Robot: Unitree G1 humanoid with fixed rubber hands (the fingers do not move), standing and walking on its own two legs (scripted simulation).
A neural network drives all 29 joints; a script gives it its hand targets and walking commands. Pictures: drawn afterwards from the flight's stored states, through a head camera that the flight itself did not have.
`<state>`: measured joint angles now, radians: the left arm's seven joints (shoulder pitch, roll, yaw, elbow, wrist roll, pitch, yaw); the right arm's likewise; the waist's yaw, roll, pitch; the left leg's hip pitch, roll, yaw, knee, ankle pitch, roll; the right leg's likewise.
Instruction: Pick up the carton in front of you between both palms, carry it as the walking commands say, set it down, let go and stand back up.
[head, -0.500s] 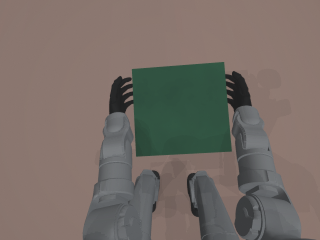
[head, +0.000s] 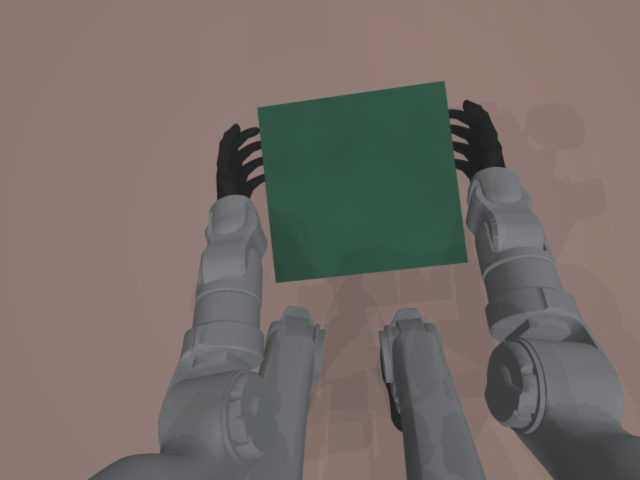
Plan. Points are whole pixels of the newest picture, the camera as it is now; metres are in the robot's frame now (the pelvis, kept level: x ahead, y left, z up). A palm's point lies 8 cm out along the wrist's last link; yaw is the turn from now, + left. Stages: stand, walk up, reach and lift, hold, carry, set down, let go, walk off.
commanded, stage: set down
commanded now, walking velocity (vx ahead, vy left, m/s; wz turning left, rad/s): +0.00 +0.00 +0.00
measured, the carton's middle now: (358, 198) +0.44 -0.01 -0.19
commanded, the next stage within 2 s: none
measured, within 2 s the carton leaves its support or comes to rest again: rests again in 1.12 s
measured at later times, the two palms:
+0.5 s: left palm (267, 207) +0.45 +0.13 -0.25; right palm (451, 177) +0.49 -0.16 -0.26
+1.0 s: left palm (273, 209) +0.46 +0.14 -0.31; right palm (441, 184) +0.50 -0.16 -0.32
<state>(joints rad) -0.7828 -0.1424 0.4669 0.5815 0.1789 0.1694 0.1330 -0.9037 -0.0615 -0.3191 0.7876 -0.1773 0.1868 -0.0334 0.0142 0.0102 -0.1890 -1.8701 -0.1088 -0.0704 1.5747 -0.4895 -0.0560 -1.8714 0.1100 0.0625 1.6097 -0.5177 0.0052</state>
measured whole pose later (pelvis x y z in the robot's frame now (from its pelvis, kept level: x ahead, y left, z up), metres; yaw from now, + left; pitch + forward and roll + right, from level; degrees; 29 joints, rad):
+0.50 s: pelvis -0.03 +0.00 -0.12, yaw +1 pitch +44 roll +3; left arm -1.06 -0.07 0.49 0.69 0.10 0.16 0.20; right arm -1.27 -0.23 -0.20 1.02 -0.10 0.17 -0.05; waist 0.01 0.03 0.05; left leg -2.21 -0.15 -0.05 1.95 -0.52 -0.10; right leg -2.22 0.14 0.06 2.00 -0.55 0.03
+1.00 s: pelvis -0.03 +0.00 -0.16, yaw +2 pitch +40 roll +4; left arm -1.16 0.01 0.44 0.86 0.00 0.12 0.22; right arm -1.37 -0.29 -0.08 1.17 0.02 0.13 -0.08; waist 0.02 0.04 0.17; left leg -2.26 -0.17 -0.05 2.12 -0.56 -0.12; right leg -2.27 0.12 0.03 2.18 -0.59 0.00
